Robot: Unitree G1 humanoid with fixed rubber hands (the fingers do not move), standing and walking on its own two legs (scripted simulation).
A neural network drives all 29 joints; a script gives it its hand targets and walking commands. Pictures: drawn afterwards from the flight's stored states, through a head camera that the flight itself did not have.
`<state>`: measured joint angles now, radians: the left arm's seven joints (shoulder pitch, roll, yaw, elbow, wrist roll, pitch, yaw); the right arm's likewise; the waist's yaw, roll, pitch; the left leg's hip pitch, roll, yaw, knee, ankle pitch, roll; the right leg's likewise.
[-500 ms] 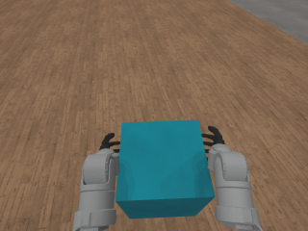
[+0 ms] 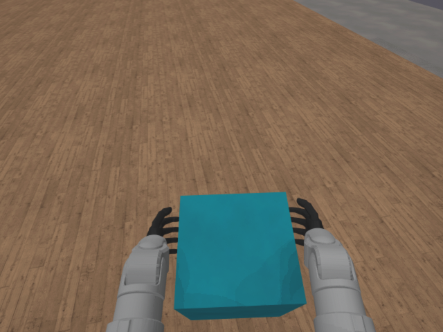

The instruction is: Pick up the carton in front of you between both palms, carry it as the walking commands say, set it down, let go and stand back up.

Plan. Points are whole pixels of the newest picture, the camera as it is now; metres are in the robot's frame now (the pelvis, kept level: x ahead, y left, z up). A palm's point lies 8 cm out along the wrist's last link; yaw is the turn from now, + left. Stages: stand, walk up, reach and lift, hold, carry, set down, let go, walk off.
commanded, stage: carry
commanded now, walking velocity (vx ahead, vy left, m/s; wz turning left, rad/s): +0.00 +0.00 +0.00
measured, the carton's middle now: (234, 261) +0.29 +0.00 -0.07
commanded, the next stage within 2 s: hold in 0.76 s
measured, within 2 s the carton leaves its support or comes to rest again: neither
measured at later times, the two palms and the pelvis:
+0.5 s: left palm (155, 257) +0.25 +0.14 +0.04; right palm (322, 251) +0.25 -0.16 +0.05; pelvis -0.04 +0.00 +0.00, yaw +0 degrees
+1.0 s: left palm (175, 253) +0.25 +0.11 +0.04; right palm (349, 269) +0.22 -0.19 +0.05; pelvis -0.05 +0.00 +0.01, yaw -8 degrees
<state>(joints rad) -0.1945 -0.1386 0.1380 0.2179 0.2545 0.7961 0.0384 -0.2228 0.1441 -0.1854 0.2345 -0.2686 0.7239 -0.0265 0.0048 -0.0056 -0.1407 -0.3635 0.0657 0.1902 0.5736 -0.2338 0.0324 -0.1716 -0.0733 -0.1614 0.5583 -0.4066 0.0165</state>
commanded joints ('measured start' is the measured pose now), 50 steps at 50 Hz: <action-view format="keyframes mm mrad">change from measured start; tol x4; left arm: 1 -584 -880 -443 -77 -232 -153 -247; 6 -605 -924 -437 -20 -225 -185 -258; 14 -544 -916 -489 -86 -257 -112 -252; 38 -533 -915 -521 -125 -276 -111 -251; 39 -466 -933 -508 -147 -273 -107 -258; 41 -514 -903 -522 -202 -269 -110 -264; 50 -489 -916 -509 -130 -230 -127 -258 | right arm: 1 -417 928 448 59 213 -70 244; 6 -448 966 447 100 209 -103 253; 14 -388 956 492 36 242 -30 251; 26 -409 963 531 -15 268 -34 250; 38 -396 952 526 -18 264 -32 248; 42 -320 948 458 17 208 -76 239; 50 -450 954 500 25 263 -94 274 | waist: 1 -1 5 -165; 38 -4 12 -190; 39 -15 -123 -35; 41 -29 -85 -94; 50 31 -7 -48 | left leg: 1 157 110 -124 -93 235 1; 20 142 110 -133 -132 139 -4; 38 146 112 -130 -121 190 -8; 39 500 -162 -238 -104 307 6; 40 581 -144 -266 -104 389 2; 42 484 -149 -261 -138 372 -29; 50 519 -155 -244 -175 207 -28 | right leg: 1 -66 -94 80 -119 178 -20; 20 -108 -87 102 -137 115 -34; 38 -100 -83 105 -128 156 -38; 39 -221 101 280 -247 354 -63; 40 -247 89 302 -247 399 -72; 42 -63 108 287 -247 382 -70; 43 -42 110 286 -261 340 -64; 45 -105 111 291 -267 301 -55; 50 -101 118 275 -275 208 -53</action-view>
